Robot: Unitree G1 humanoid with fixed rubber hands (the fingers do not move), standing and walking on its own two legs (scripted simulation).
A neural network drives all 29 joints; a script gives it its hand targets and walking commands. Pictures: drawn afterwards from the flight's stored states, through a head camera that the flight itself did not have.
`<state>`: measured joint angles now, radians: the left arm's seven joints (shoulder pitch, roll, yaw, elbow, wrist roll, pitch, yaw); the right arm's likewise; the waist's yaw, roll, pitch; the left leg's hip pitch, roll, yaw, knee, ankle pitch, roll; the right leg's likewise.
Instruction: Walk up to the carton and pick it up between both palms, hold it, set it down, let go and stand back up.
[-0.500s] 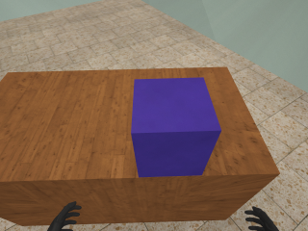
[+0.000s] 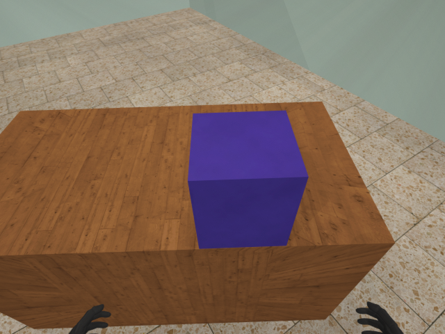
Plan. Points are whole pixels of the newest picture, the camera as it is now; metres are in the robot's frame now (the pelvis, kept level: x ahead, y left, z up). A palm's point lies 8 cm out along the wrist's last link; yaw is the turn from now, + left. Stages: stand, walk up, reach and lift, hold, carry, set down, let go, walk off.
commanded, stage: stand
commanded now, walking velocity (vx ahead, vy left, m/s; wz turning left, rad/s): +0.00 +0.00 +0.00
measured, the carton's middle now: (241, 181) +0.44 +0.01 +0.00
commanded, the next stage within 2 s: none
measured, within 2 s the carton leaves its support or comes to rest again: neither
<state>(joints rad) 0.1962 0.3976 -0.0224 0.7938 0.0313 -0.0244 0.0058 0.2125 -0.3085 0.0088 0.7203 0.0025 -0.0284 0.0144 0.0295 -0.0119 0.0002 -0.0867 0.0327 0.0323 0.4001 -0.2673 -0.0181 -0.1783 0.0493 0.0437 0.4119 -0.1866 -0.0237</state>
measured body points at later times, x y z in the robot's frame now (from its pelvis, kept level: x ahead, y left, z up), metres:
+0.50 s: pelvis +0.00 +0.00 +0.00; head -0.01 +0.01 +0.45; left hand +0.12 +0.31 -0.10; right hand +0.15 -0.27 -0.09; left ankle -0.03 +0.13 -0.74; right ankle +0.02 -0.10 -0.74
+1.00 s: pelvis +0.00 +0.00 +0.00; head -0.02 +0.00 +0.45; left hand +0.10 +0.31 -0.10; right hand +0.13 -0.27 -0.10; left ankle -0.03 +0.13 -0.74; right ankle +0.02 -0.10 -0.74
